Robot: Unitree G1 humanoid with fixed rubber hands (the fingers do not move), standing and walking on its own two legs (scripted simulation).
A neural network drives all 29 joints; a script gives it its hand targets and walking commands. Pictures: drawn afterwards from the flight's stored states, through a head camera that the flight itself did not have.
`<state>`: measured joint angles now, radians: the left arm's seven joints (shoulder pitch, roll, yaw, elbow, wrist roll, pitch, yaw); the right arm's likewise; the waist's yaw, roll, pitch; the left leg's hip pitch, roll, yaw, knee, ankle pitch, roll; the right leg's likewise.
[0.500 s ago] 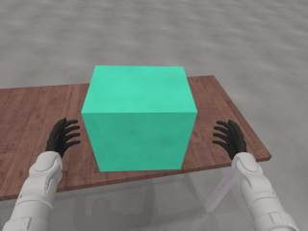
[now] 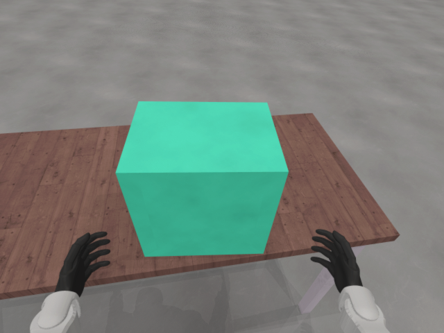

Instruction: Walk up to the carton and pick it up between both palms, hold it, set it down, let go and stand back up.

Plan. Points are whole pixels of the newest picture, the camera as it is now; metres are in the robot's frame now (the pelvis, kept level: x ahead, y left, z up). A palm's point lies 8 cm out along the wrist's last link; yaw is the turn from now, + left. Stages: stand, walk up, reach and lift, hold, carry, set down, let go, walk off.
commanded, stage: set down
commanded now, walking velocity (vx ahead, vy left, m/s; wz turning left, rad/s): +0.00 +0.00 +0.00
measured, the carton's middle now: (204, 181) +0.44 +0.05 +0.04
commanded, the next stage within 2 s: let go in 1.04 s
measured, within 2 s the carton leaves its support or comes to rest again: neither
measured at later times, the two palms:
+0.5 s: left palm (82, 319) +0.18 +0.25 -0.04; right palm (350, 315) +0.20 -0.22 -0.04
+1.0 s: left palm out of the picture +0.16 +0.23 -0.07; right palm out of the picture +0.16 -0.22 -0.07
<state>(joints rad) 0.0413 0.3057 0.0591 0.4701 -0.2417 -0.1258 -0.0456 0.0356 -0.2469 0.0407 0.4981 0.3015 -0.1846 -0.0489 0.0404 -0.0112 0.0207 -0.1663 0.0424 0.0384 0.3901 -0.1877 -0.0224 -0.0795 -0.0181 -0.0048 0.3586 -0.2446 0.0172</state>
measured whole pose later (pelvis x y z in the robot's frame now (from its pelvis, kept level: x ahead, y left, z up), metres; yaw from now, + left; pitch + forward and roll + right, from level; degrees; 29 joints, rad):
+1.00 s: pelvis +0.00 +0.00 +0.00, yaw -2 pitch -4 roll +0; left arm 0.22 0.22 0.03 0.54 -0.04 0.04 -0.03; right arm 0.19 -0.17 -0.02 0.70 0.01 -0.21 -0.01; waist 0.03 -0.01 0.07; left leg -0.09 0.05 0.06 0.35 -0.19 -0.03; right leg -0.03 -0.01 0.03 0.33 -0.24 0.02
